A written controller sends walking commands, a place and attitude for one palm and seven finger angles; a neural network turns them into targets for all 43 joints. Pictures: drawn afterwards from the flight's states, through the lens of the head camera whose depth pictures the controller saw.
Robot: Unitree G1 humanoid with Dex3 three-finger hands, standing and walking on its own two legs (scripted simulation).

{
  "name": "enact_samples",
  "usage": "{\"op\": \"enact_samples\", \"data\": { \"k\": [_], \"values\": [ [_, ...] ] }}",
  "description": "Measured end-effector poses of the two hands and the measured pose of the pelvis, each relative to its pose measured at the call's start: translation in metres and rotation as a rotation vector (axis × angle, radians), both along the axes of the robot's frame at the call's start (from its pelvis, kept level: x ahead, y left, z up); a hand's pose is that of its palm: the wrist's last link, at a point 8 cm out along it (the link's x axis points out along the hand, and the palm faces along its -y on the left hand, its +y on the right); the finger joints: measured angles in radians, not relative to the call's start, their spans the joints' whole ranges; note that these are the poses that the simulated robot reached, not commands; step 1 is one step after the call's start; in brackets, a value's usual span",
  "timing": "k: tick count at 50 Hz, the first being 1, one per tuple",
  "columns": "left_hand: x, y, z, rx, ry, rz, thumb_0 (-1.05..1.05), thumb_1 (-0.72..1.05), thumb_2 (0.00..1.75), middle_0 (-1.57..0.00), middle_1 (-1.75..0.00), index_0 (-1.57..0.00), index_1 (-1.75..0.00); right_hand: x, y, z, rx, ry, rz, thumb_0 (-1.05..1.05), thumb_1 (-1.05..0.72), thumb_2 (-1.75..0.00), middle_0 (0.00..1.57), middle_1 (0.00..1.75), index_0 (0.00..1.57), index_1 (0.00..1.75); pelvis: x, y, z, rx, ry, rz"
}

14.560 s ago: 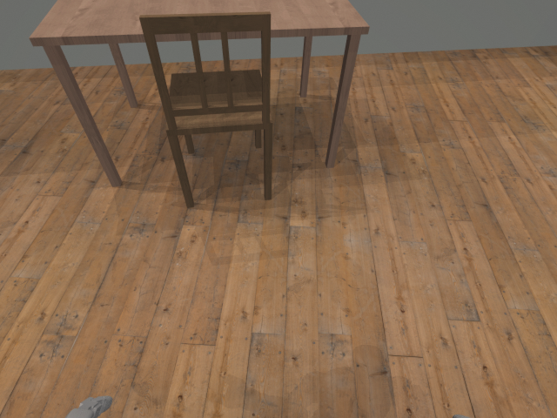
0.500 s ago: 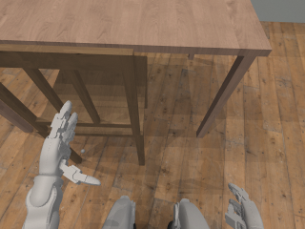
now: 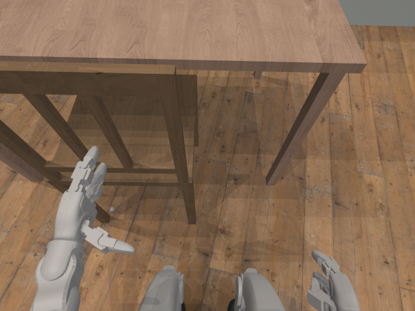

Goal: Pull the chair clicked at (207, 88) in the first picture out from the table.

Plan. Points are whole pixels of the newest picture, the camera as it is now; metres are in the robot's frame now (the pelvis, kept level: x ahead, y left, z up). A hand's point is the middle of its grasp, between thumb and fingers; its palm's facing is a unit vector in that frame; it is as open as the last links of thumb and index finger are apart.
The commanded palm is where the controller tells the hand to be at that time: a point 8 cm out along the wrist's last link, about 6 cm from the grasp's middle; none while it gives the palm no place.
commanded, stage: aim the fingers beside a spindle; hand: left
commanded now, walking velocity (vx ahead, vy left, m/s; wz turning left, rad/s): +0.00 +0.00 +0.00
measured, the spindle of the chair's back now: (67, 135) +0.45 +0.31 +0.01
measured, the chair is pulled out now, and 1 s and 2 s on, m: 0.00 0.00 0.00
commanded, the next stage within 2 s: none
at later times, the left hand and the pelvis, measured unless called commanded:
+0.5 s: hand (103, 201) +0.30 +0.19 +0.04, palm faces +0.00 -1.00 -0.07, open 16.9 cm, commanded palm +0.28 +0.25 +0.03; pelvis +0.00 +0.01 +0.00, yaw +0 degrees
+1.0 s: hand (107, 209) +0.30 +0.20 +0.00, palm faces +0.02 -1.00 -0.03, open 16.9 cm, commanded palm +0.27 +0.24 +0.03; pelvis +0.00 +0.01 +0.00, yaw +0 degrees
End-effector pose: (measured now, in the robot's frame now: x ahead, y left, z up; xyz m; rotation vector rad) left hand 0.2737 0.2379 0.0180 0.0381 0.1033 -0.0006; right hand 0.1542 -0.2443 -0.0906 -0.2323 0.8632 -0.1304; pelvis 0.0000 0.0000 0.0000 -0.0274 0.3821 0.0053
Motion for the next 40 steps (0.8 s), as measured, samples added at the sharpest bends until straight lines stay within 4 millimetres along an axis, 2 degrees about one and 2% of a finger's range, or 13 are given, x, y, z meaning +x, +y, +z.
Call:
{"op": "enact_samples", "data": {
  "k": [4, 9, 13, 16, 18, 22, 26, 28, 31, 33, 35, 37, 40],
  "values": [
    [-0.006, -0.004, 0.008, 0.005, -0.041, -0.009, -0.01, -0.50, 0.30, -0.06, -0.08, -0.06, -0.08, 0.002, 0.000, 0.003, -0.016, -0.007, -0.002, 0.02, -0.91, -0.90, 0.20, 0.30, 0.20, 0.30, 0.001, 0.001, 0.001, -0.002, -0.005, -0.001],
    [-0.004, 0.005, 0.029, 0.043, -0.134, 0.018, -0.01, -0.50, 0.30, -0.06, -0.08, -0.07, -0.08, 0.005, 0.003, 0.004, -0.013, -0.009, 0.013, 0.01, -0.91, -0.90, 0.20, 0.30, 0.20, 0.30, 0.001, 0.002, 0.002, -0.004, -0.010, 0.004],
    [0.001, 0.013, 0.013, 0.028, -0.071, 0.027, -0.01, -0.50, 0.30, -0.06, -0.08, -0.07, -0.08, 0.007, 0.005, 0.002, -0.007, -0.009, 0.022, 0.01, -0.91, -0.90, 0.20, 0.30, 0.20, 0.30, -0.001, 0.003, 0.000, -0.007, -0.003, 0.008],
    [0.002, 0.011, -0.006, -0.006, 0.002, 0.007, -0.01, -0.50, 0.30, -0.06, -0.08, -0.06, -0.08, 0.006, 0.005, 0.000, -0.014, -0.006, 0.019, 0.01, -0.91, -0.90, 0.21, 0.30, 0.20, 0.30, -0.001, 0.004, -0.002, -0.009, 0.004, 0.006],
    [0.002, 0.006, -0.011, -0.018, 0.011, -0.011, -0.01, -0.50, 0.30, -0.06, -0.08, -0.06, -0.08, 0.005, 0.005, 0.000, -0.024, -0.005, 0.012, 0.01, -0.91, -0.90, 0.21, 0.30, 0.20, 0.30, -0.001, 0.005, -0.003, -0.011, 0.007, 0.004],
    [0.003, 0.001, 0.010, -0.005, -0.077, -0.025, -0.02, -0.50, 0.30, -0.06, -0.08, -0.06, -0.08, 0.003, 0.007, 0.004, -0.030, -0.001, 0.000, 0.02, -0.91, -0.90, 0.20, 0.30, 0.20, 0.30, 0.000, 0.007, 0.000, -0.013, 0.000, 0.000],
    [0.005, 0.010, 0.031, 0.035, -0.142, 0.000, -0.01, -0.50, 0.30, -0.06, -0.08, -0.07, -0.08, 0.002, 0.011, 0.006, -0.013, 0.006, 0.006, 0.02, -0.91, -0.90, 0.20, 0.30, 0.20, 0.30, 0.003, 0.009, 0.004, -0.012, -0.002, 0.002],
    [0.007, 0.015, 0.026, 0.035, -0.112, 0.015, -0.01, -0.50, 0.30, -0.06, -0.08, -0.07, -0.08, 0.002, 0.013, 0.005, -0.003, 0.009, 0.011, 0.01, -0.91, -0.90, 0.20, 0.30, 0.20, 0.30, 0.003, 0.010, 0.004, -0.012, 0.000, 0.004],
    [0.006, 0.017, 0.004, 0.007, -0.016, 0.019, -0.01, -0.50, 0.30, -0.06, -0.08, -0.07, -0.08, 0.002, 0.014, 0.003, 0.002, 0.013, 0.014, 0.01, -0.91, -0.90, 0.21, 0.30, 0.20, 0.30, 0.003, 0.011, 0.002, -0.012, 0.005, 0.004],
    [0.003, 0.011, -0.009, -0.015, 0.032, 0.005, -0.01, -0.50, 0.30, -0.06, -0.08, -0.06, -0.08, 0.002, 0.013, 0.002, -0.005, 0.012, 0.011, 0.01, -0.91, -0.90, 0.21, 0.30, 0.20, 0.30, 0.002, 0.012, 0.001, -0.013, 0.009, 0.004],
    [0.000, 0.003, -0.012, -0.027, 0.034, -0.016, -0.01, -0.50, 0.30, -0.06, -0.08, -0.06, -0.08, 0.003, 0.012, 0.003, -0.016, 0.009, 0.007, 0.01, -0.91, -0.90, 0.21, 0.30, 0.20, 0.30, 0.002, 0.012, 0.000, -0.014, 0.009, 0.002],
    [-0.002, -0.005, -0.002, -0.026, -0.012, -0.032, -0.01, -0.50, 0.30, -0.06, -0.08, -0.06, -0.08, 0.003, 0.012, 0.004, -0.024, 0.007, 0.004, 0.01, -0.91, -0.90, 0.21, 0.30, 0.20, 0.30, 0.003, 0.013, 0.001, -0.014, 0.006, 0.000],
    [-0.001, -0.006, 0.023, 0.007, -0.116, -0.030, -0.02, -0.50, 0.30, -0.06, -0.08, -0.06, -0.08, 0.005, 0.013, 0.006, -0.023, 0.006, 0.005, 0.02, -0.91, -0.90, 0.20, 0.30, 0.20, 0.30, 0.004, 0.012, 0.003, -0.012, 0.000, -0.001]
  ]
}}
